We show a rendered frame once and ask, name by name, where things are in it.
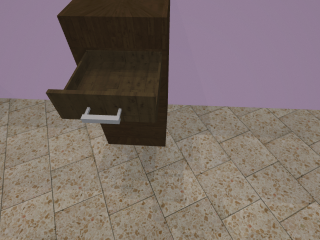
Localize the drawer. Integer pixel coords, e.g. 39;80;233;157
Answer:
46;50;162;123

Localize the handle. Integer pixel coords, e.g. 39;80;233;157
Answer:
80;107;122;124

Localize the cabinet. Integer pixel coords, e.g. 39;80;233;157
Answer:
57;0;170;147

